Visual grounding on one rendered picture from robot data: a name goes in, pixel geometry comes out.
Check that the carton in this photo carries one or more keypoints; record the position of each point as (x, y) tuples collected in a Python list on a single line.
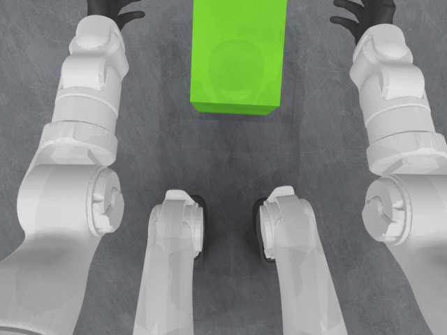
[(237, 55)]

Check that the robot foot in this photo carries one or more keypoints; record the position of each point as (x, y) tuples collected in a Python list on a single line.
[(268, 263), (201, 203)]

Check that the robot right foot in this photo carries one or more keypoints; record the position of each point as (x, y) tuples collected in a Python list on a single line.
[(268, 263)]

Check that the robot right forearm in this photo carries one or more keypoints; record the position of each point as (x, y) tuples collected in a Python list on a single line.
[(402, 138)]

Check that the robot right upper arm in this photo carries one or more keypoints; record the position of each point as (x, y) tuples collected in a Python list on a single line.
[(408, 212)]

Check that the robot left foot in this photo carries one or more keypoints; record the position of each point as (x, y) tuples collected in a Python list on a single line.
[(201, 203)]

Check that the robot left upper arm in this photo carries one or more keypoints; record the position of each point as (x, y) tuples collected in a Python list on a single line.
[(64, 211)]

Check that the robot left hand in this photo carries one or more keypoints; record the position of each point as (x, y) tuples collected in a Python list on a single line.
[(111, 9)]

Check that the robot left forearm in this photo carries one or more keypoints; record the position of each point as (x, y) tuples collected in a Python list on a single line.
[(82, 131)]

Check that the robot right hand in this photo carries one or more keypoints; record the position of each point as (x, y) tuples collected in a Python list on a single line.
[(373, 13)]

